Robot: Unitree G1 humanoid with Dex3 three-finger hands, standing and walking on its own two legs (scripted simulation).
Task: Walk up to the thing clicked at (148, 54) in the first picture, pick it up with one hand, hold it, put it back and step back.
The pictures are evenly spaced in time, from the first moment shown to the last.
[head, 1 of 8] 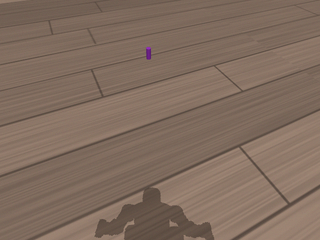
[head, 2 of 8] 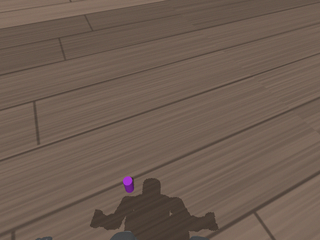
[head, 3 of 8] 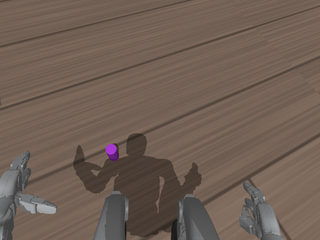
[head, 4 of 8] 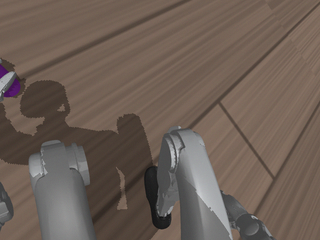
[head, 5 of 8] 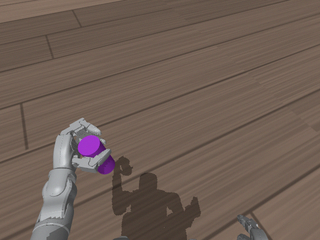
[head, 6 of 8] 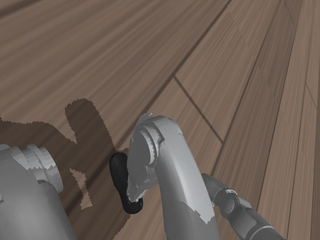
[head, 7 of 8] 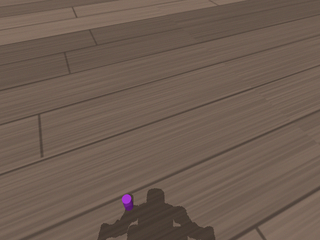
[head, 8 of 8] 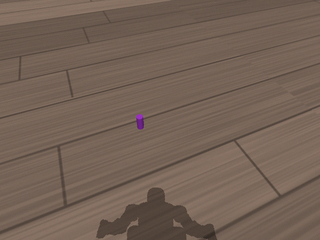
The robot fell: no
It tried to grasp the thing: yes
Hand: left
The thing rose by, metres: 0.68
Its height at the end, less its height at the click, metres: +0.00
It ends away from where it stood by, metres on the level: 0.03
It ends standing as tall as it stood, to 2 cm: yes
